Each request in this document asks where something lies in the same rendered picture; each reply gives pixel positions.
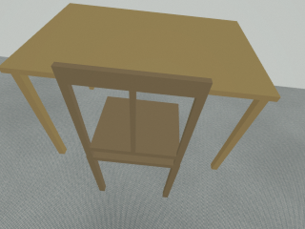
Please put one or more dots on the chair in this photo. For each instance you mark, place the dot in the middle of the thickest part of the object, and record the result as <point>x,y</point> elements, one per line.
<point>130,130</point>

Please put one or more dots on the table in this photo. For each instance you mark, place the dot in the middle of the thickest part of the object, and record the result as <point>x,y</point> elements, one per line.
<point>145,41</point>

